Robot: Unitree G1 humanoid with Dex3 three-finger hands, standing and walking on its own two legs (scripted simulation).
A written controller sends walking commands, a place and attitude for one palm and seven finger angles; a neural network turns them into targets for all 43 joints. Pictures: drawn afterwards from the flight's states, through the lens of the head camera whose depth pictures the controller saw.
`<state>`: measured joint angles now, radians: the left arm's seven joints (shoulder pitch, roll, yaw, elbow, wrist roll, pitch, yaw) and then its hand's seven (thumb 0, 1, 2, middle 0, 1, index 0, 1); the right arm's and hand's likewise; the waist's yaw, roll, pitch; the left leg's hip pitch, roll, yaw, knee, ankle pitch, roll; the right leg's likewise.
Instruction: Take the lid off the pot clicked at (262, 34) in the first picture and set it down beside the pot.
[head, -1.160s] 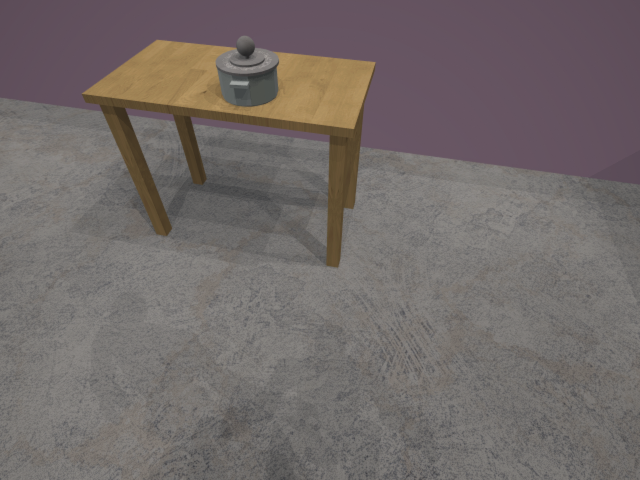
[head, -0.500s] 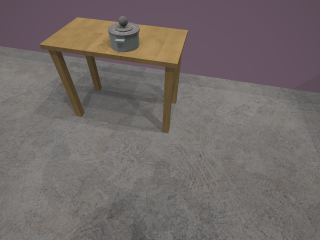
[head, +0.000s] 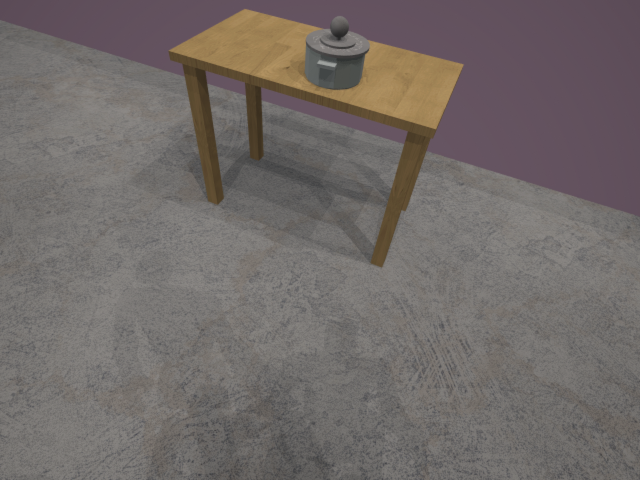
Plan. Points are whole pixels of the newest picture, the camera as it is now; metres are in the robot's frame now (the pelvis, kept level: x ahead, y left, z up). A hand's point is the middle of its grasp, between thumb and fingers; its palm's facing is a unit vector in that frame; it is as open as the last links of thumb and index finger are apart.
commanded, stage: walk to a spot facing it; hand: left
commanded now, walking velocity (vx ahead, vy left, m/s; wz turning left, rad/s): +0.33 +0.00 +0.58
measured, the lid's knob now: (339, 27) +1.24 -0.01 +0.06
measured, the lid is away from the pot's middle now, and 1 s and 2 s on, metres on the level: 0.00 0.00 0.00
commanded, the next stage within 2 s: turn to face it in 1.06 s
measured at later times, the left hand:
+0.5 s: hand (193, 416) +0.23 +0.19 -0.14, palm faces +0.18 -0.96 -0.19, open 7.4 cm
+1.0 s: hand (213, 479) +0.16 +0.15 -0.15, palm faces +0.58 -0.79 -0.22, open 7.4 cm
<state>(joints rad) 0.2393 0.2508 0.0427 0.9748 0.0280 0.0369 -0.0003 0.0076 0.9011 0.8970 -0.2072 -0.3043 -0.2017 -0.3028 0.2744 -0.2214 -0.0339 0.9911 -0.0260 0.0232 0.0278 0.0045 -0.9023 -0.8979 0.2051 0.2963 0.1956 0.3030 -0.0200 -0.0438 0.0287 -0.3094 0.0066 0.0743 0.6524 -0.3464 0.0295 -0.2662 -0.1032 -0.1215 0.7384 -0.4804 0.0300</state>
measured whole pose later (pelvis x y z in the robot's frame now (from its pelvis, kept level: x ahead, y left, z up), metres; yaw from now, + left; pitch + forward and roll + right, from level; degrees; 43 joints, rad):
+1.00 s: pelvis +0.35 +0.05 +0.00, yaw +31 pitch +0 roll +0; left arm 0.49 0.20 0.04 1.08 0.03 -0.05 0.01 0.01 0.91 0.90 -0.20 -0.30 -0.20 -0.30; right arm 0.01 -0.24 -0.05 0.89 -0.04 0.00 0.06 0.00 -0.91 -0.90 0.20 0.30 0.19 0.30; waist 0.08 -0.02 0.10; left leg -0.49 0.03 0.16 0.65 -0.21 0.07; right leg 0.04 -0.13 -0.36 0.48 -0.46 0.06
